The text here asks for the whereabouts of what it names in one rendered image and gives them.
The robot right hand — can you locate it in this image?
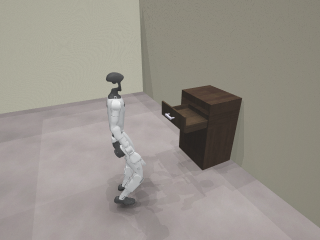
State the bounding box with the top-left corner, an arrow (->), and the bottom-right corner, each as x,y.
129,151 -> 146,170

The robot right shin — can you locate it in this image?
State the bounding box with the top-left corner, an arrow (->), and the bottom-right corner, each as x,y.
119,174 -> 144,200

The handle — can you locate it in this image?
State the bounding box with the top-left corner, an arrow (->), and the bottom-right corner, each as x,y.
165,113 -> 175,120

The right robot forearm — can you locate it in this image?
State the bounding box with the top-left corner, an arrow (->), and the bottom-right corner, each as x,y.
112,127 -> 134,155

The robot torso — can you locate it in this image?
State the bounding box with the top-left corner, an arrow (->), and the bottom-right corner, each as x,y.
106,96 -> 126,149

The drawer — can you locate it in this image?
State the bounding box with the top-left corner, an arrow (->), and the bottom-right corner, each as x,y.
162,101 -> 208,134

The robot right upper arm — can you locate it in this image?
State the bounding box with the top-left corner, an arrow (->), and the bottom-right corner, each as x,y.
110,99 -> 121,134

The cabinet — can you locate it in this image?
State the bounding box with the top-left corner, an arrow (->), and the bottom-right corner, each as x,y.
179,85 -> 242,170

